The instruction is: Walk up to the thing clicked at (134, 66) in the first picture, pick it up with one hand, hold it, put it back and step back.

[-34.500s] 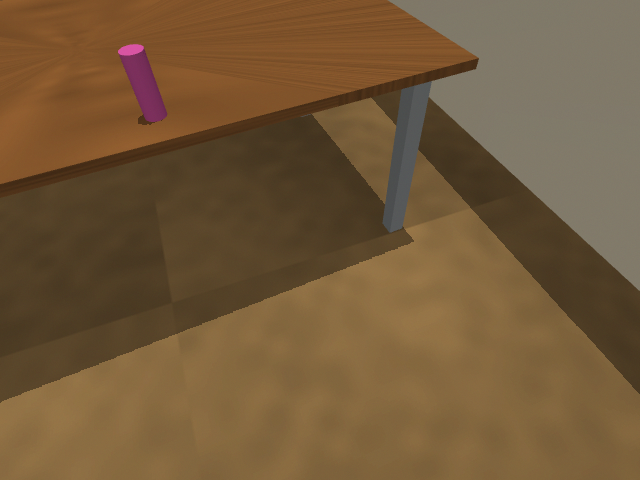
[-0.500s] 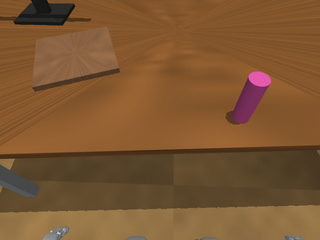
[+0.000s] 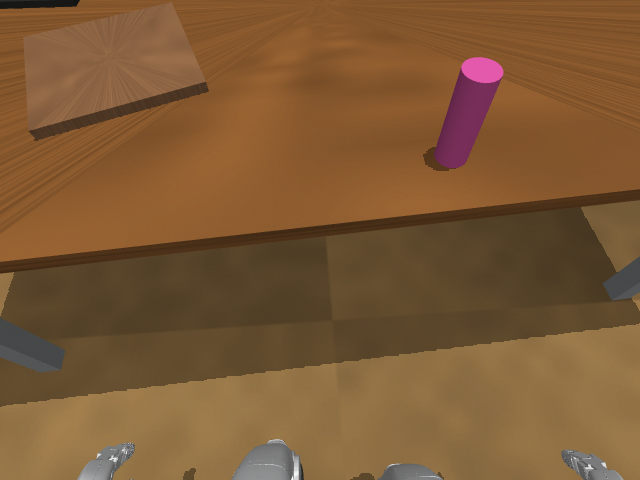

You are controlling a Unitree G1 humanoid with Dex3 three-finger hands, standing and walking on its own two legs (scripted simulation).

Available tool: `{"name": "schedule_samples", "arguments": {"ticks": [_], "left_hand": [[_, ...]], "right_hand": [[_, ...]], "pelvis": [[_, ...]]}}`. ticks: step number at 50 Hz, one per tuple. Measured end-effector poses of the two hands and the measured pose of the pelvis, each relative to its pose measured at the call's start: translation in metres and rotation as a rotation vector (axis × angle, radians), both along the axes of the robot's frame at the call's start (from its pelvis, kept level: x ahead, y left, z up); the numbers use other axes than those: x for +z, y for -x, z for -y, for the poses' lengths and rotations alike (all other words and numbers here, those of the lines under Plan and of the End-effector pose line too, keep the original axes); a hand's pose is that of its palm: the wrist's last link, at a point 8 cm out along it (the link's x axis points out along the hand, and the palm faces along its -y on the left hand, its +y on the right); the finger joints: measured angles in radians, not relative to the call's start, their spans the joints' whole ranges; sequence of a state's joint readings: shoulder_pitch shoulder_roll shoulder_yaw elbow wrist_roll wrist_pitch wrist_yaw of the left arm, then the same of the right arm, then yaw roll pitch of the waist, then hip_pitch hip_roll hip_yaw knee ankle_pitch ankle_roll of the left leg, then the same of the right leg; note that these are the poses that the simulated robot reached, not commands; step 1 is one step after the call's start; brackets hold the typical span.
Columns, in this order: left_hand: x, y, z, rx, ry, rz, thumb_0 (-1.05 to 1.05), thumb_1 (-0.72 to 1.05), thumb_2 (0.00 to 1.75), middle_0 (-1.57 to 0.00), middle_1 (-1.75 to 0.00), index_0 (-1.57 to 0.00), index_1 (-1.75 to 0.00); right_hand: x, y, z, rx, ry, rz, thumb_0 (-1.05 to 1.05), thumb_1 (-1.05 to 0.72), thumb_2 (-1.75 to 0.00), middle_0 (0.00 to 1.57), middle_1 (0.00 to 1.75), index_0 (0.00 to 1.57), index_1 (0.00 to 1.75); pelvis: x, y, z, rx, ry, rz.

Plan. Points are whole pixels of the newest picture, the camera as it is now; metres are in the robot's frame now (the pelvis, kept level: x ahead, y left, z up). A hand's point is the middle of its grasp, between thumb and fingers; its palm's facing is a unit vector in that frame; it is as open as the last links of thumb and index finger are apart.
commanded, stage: step back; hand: right
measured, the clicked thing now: (464, 117) +0.58 -0.18 +0.06
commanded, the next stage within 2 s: none
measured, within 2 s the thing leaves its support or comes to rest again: neither
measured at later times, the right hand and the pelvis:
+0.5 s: hand out of the picture -0.02 -0.25 -0.12, palm faces -0.12 +0.89 -0.43, open 7.3 cm; pelvis -0.13 +0.01 +0.01, yaw +4 degrees
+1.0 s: hand out of the picture -0.19 -0.32 -0.15, palm faces -0.09 +0.92 -0.39, open 7.3 cm; pelvis -0.29 -0.05 +0.01, yaw +3 degrees
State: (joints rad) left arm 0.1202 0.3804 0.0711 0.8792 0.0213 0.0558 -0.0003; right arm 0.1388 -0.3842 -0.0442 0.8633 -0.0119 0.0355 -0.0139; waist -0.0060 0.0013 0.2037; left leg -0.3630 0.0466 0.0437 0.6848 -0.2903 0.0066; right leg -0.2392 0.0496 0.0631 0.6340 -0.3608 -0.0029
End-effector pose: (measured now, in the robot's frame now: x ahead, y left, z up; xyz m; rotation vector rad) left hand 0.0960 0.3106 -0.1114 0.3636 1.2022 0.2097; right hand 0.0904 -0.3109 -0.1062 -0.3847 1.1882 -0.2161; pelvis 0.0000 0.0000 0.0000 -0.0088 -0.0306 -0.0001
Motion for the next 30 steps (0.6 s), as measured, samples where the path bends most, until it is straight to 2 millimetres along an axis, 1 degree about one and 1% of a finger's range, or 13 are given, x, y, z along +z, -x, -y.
{"name": "schedule_samples", "arguments": {"ticks": [2,5,10,14,17,20,23,26,30], "left_hand": [[0.005,0.013,0.008,0.000,-0.002,0.002,0.00,0.91,0.90,-0.21,-0.30,-0.20,-0.30],[0.017,0.030,0.014,0.013,0.001,0.020,0.00,0.91,0.89,-0.21,-0.30,-0.20,-0.30],[0.029,0.046,0.014,0.025,-0.015,0.067,0.00,0.90,0.89,-0.21,-0.30,-0.20,-0.30],[0.028,0.059,0.006,0.031,-0.019,0.125,0.00,0.90,0.89,-0.21,-0.30,-0.20,-0.30],[0.017,0.074,-0.003,0.041,-0.006,0.152,0.00,0.90,0.89,-0.21,-0.30,-0.20,-0.30],[0.007,0.095,-0.011,0.058,0.012,0.140,0.00,0.90,0.90,-0.21,-0.30,-0.20,-0.30],[0.006,0.120,-0.012,0.076,0.021,0.097,0.00,0.91,0.90,-0.21,-0.30,-0.20,-0.30],[0.006,0.146,-0.012,0.088,0.029,0.073,0.00,0.91,0.90,-0.21,-0.30,-0.20,-0.30],[0.005,0.183,-0.008,0.080,0.023,0.023,0.00,0.91,0.90,-0.21,-0.30,-0.20,-0.30]], "right_hand": [[-0.005,0.005,0.004,-0.011,-0.014,0.008,0.00,-0.90,-0.90,0.21,0.30,0.21,0.30],[-0.002,0.012,0.005,-0.009,-0.029,0.007,0.00,-0.91,-0.90,0.21,0.30,0.21,0.30],[0.001,0.029,0.007,0.031,-0.021,0.009,0.00,-0.91,-0.90,0.21,0.30,0.21,0.30],[0.002,0.046,0.004,0.071,0.003,-0.009,0.00,-0.91,-0.90,0.21,0.30,0.21,0.30],[0.002,0.061,-0.002,0.098,0.023,-0.006,0.00,-0.91,-0.90,0.21,0.30,0.21,0.30],[0.007,0.080,-0.011,0.109,0.029,-0.002,0.00,-0.91,-0.90,0.21,0.30,0.21,0.30],[0.019,0.099,-0.015,0.105,0.026,0.009,0.00,-0.91,-0.90,0.21,0.30,0.21,0.30],[0.029,0.113,-0.015,0.095,0.034,0.026,0.00,-0.91,-0.90,0.21,0.30,0.21,0.30],[0.035,0.126,-0.008,0.084,0.040,0.074,0.00,-0.90,-0.90,0.21,0.30,0.21,0.30]], "pelvis": [[0.001,0.009,0.005,0.014,0.017,0.011],[0.007,0.021,0.008,0.011,-0.017,0.006],[0.012,0.043,0.007,0.028,-0.027,-0.015],[0.008,0.065,0.004,0.061,-0.020,-0.018],[0.000,0.084,-0.002,0.088,-0.010,-0.013],[-0.001,0.104,-0.007,0.080,-0.036,0.009],[0.006,0.118,-0.007,0.080,-0.003,0.012],[0.012,0.133,-0.004,0.060,0.007,0.006],[0.013,0.157,0.002,0.033,0.012,0.006]]}}
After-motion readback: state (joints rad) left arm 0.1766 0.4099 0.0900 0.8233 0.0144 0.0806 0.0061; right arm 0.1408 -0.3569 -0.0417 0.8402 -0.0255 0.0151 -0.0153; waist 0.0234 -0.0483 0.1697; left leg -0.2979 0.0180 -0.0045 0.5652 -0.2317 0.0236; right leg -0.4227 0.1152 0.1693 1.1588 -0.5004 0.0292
